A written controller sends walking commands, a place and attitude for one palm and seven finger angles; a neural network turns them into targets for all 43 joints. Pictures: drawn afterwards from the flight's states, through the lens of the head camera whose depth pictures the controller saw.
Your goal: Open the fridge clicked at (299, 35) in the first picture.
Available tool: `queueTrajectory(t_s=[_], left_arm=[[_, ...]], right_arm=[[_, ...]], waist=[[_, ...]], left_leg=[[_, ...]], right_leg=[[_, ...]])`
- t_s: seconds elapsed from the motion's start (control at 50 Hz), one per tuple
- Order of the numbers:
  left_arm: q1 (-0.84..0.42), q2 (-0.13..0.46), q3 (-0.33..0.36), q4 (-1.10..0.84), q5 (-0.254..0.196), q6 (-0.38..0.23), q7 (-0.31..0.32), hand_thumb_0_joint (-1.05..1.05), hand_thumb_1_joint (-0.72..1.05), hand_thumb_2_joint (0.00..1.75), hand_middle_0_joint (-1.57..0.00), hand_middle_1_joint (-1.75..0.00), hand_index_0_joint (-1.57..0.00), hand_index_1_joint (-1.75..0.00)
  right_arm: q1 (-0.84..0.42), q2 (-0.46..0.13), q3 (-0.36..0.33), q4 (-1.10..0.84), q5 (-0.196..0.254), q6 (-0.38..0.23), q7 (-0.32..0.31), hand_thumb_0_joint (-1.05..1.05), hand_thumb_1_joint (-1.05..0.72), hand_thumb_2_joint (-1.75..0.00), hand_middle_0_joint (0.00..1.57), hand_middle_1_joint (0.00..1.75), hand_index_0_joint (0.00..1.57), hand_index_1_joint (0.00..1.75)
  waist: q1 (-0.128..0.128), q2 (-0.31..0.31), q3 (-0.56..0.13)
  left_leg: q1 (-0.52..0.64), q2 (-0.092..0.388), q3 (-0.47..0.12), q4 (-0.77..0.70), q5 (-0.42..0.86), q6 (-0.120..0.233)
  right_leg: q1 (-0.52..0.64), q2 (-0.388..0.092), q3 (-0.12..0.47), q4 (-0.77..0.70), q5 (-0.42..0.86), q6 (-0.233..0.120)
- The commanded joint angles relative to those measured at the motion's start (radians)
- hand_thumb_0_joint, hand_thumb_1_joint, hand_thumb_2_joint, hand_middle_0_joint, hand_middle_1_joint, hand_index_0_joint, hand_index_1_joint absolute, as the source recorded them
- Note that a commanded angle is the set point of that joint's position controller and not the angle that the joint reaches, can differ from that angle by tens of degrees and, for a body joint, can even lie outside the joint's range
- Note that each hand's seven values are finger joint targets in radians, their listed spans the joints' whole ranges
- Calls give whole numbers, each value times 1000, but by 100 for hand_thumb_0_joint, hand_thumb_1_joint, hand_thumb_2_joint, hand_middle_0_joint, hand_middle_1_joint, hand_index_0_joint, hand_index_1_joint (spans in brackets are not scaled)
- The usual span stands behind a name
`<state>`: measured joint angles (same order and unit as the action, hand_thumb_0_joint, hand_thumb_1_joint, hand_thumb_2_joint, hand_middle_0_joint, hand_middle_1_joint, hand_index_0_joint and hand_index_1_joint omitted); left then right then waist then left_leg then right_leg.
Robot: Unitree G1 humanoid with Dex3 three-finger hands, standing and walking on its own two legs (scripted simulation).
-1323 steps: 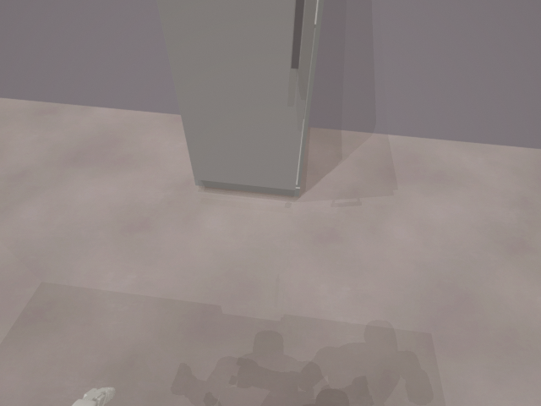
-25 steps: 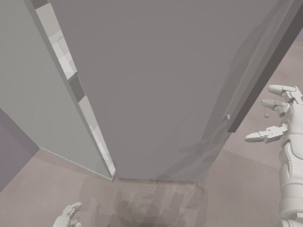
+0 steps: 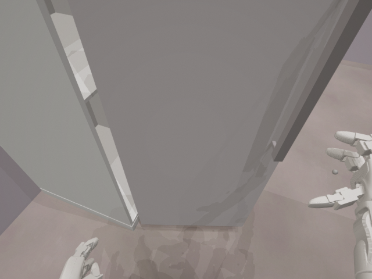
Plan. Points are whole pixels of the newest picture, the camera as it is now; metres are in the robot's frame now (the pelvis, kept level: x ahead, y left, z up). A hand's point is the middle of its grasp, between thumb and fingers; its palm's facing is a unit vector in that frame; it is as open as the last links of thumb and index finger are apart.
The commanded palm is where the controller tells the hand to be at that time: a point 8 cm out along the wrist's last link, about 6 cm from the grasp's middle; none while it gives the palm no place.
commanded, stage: slip the hand off the handle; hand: right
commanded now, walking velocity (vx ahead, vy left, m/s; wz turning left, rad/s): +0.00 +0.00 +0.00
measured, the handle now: (304, 94) +0.46 -0.23 +0.19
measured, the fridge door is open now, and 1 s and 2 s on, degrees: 70 70 70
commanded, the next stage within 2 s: draw the hand back to the body in 0.26 s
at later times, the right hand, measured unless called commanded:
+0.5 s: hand (347, 193) +0.26 -0.27 +0.12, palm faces +0.25 +0.97 +0.04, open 14.7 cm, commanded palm +0.22 -0.31 +0.13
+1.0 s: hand (371, 207) +0.22 -0.28 +0.15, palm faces +0.41 +0.88 -0.22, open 14.1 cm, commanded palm +0.18 -0.30 +0.16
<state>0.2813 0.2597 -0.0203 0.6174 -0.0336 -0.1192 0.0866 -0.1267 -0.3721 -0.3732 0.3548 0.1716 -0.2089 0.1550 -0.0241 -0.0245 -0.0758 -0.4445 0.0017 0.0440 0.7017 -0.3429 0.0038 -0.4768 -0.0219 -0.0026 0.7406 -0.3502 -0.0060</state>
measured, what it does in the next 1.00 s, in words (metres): stands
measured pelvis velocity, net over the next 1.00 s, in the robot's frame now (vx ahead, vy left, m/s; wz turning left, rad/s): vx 0.00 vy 0.01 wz -0.03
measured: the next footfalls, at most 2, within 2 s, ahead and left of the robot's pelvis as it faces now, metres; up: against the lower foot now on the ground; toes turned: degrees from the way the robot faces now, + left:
none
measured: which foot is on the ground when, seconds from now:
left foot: down 0.00-1.00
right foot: down 0.00-1.00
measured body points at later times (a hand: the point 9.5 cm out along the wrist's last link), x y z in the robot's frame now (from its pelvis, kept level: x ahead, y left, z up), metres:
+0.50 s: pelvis -0.01 +0.01 +0.00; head -0.01 +0.02 +0.45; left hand +0.17 +0.24 -0.07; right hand +0.24 -0.32 +0.12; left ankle +0.01 +0.12 -0.72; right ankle +0.02 -0.11 -0.72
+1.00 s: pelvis +0.00 +0.01 +0.02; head -0.02 +0.02 +0.47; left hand +0.20 +0.22 -0.05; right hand +0.19 -0.32 +0.16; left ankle +0.01 +0.12 -0.72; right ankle +0.02 -0.11 -0.72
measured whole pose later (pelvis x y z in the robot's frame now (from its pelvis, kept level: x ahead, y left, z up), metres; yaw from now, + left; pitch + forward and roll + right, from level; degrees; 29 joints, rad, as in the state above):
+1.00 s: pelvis +0.00 +0.01 +0.02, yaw -2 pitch -2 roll +1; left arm 0.22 0.25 -0.06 0.65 -0.02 -0.24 0.12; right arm 0.20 -0.35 -0.35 -0.10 0.18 0.01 0.03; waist -0.07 -0.05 -0.03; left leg -0.22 0.01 0.07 0.55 -0.29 0.01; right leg -0.26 -0.01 0.02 0.58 -0.28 0.00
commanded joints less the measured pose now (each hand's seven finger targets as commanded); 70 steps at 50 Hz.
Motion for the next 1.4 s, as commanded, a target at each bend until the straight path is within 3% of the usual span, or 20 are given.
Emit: queueTrajectory(t_s=[0.0,0.12,0.24,0.36,0.38,0.4,0.42,0.5,0.58,0.72,0.76,0.86,0.88,0.9,0.92,0.98,1.06,1.2,1.32,1.38], left_arm=[[-82,134,46,-143,-6,-73,16,0,90,90,-20,-30,-20,-30],[-101,133,38,-146,-9,-87,25,0,90,90,-20,-30,-20,-30],[-113,124,35,-157,-4,-113,23,0,90,90,-20,-30,-20,-30],[-123,123,30,-135,-5,-132,40,0,90,90,-20,-30,-20,-30],[-141,128,20,-135,-31,-149,56,0,90,90,-20,-30,-20,-30],[-155,131,15,-131,-36,-164,71,0,90,90,-20,-30,-20,-30],[-148,132,14,-131,-35,-172,79,0,90,90,-20,-30,-20,-30],[-132,116,11,-154,-23,-192,59,0,90,90,-20,-30,-20,-30],[-132,119,14,-162,-23,-198,40,0,90,90,-20,-30,-20,-30],[-141,121,16,-160,-23,-191,43,0,90,90,-20,-30,-20,-30],[-154,115,13,-164,-25,-196,47,0,90,90,-20,-30,-20,-30],[-154,111,5,-148,-24,-212,55,0,90,90,-20,-30,-20,-30],[-183,117,13,-125,13,-200,51,0,90,90,-20,-30,-20,-30],[-180,103,8,-123,20,-191,47,0,90,90,-20,-30,-20,-30],[-180,108,16,-113,22,-183,43,0,90,90,-20,-30,-20,-30],[-188,95,10,-114,26,-156,36,0,90,90,-20,-30,-20,-30],[-199,95,13,-109,31,-135,37,0,90,90,-20,-30,-20,-30],[-211,85,17,-102,40,-112,29,0,90,90,-20,-30,-20,-30],[-216,87,28,-105,45,-97,20,0,90,90,-20,-30,-20,-30],[-214,80,27,-113,45,-86,14,0,90,90,-20,-30,-20,-30]], right_arm=[[-246,-238,-48,-270,28,-56,8,0,55,-20,25,115,25,115],[-171,-253,-78,-281,49,-28,16,0,55,-20,25,115,25,115],[-72,-229,-73,-385,59,-43,24,0,55,-20,25,115,25,115],[-150,-218,-52,-389,64,-43,26,0,55,-20,25,115,25,115],[-158,-132,-88,-330,262,11,98,0,55,-20,25,115,25,115],[-208,-190,-101,-357,277,33,142,0,55,-20,25,115,25,115],[-165,-246,-140,-344,265,58,158,0,55,-20,25,115,25,115],[-86,-217,-80,-447,168,115,124,0,55,-20,25,115,25,115],[41,-187,-119,-477,205,140,100,0,55,-20,25,115,25,115],[69,-193,-133,-566,197,200,74,0,55,-20,25,115,25,115],[43,-179,-113,-631,192,194,76,0,55,-20,25,115,25,115],[68,-171,-100,-676,190,189,77,0,37,-29,24,104,24,104],[60,-319,-139,-689,39,162,-72,0,33,-31,24,102,24,102],[129,-207,-78,-639,23,160,-129,0,30,-32,24,100,24,100],[136,-201,-59,-670,-7,148,-168,0,26,-34,24,98,24,98],[187,-169,-17,-730,-50,124,-228,0,15,-39,24,92,24,92],[216,-177,-25,-749,-74,103,-264,0,1,-46,23,83,23,83],[296,-178,-48,-803,-95,84,-277,0,-25,-58,22,68,22,68],[379,-183,-75,-821,-94,86,-270,0,-47,-69,22,55,22,55],[404,-172,-73,-850,-94,87,-265,0,-57,-74,21,49,21,49]], waist=[[-1,-51,-193],[-9,3,-142],[-26,-24,-173],[-2,-33,-137],[-1,-6,-179],[-8,-14,-181],[-24,-18,-183],[-41,-89,-150],[-55,-8,-123],[-46,20,-83],[-43,-49,-94],[-42,-64,-84],[-49,-45,1],[-32,-14,36],[-36,10,17],[-35,-83,-6],[-36,-3,-3],[-51,-58,-11],[-57,-5,16],[-58,-31,5]], left_leg=[[55,-30,-5,-110,137,19],[70,-22,-19,-136,93,11],[100,-20,-19,-122,147,14],[60,-15,-30,-141,77,8],[151,-6,-47,-181,65,14],[175,0,-60,-190,85,10],[182,2,-64,-191,99,9],[154,-11,-9,-161,186,16],[176,-15,-2,-172,204,12],[169,-14,-9,-206,152,6],[166,-12,-12,-207,154,9],[183,-16,0,-214,167,12],[169,3,-42,-302,114,7],[168,12,-27,-303,75,4],[179,10,-27,-321,71,3],[221,14,-22,-312,83,5],[260,8,-15,-338,91,1],[329,6,-6,-348,190,7],[346,-1,-2,-374,248,4],[364,3,-3,-361,289,3]], right_leg=[[130,27,24,-132,151,-20],[97,32,16,-135,105,-23],[117,36,15,-128,150,-22],[111,39,17,-126,93,-24],[128,41,26,-145,69,-15],[141,39,24,-145,81,-18],[135,36,22,-149,98,-20],[181,35,34,-189,183,-21],[169,34,30,-198,196,-15],[182,32,24,-211,166,-21],[208,36,23,-217,169,-21],[233,34,33,-230,176,-19],[207,45,28,-253,147,-23],[205,41,26,-266,121,-22],[233,38,24,-274,124,-26],[296,31,22,-315,122,-27],[320,25,21,-352,135,-29],[372,24,15,-386,236,-22],[382,22,5,-392,291,-22],[394,23,-1,-389,333,-21]])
